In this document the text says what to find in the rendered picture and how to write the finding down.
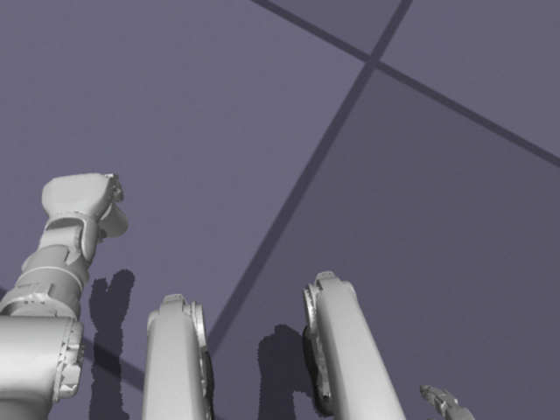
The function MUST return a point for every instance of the right robot hand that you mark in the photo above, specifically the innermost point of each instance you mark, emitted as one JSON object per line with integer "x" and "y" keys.
{"x": 445, "y": 403}

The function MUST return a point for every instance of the can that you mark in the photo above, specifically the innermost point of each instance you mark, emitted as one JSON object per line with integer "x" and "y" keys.
{"x": 114, "y": 221}

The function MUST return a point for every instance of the left robot hand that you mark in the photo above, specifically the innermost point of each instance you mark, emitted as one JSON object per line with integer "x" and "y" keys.
{"x": 90, "y": 194}

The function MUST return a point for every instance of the left robot arm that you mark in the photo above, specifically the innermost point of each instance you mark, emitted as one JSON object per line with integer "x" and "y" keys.
{"x": 41, "y": 353}

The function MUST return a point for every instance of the right robot foot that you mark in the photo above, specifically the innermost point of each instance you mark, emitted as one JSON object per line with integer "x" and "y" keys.
{"x": 323, "y": 403}

